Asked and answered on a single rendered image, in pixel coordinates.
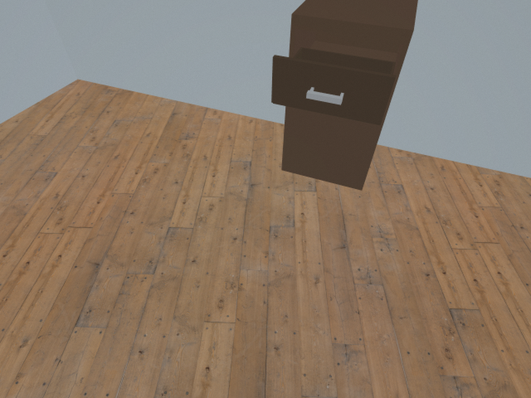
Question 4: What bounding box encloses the drawer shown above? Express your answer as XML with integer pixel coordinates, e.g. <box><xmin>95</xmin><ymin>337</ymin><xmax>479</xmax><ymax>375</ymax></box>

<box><xmin>271</xmin><ymin>47</ymin><xmax>396</xmax><ymax>125</ymax></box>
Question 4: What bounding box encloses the handle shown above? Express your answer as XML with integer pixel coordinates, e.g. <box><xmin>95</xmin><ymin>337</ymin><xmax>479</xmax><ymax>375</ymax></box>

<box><xmin>306</xmin><ymin>87</ymin><xmax>344</xmax><ymax>105</ymax></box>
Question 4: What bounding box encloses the cabinet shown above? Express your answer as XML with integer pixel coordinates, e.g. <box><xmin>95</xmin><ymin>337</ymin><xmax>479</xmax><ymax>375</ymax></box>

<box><xmin>281</xmin><ymin>0</ymin><xmax>418</xmax><ymax>191</ymax></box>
